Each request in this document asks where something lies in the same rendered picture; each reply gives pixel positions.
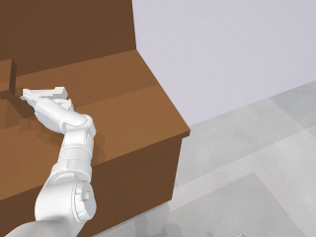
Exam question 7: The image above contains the tap lever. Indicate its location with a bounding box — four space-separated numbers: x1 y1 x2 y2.
20 87 68 100

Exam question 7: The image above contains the counter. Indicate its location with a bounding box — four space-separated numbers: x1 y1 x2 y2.
0 0 191 237

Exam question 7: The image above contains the robot left upper arm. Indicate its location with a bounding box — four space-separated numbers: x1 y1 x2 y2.
5 179 97 237

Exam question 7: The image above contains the robot left hand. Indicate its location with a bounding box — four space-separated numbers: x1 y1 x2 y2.
23 88 74 133

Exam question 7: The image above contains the robot left forearm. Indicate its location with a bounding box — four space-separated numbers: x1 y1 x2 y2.
35 111 97 221

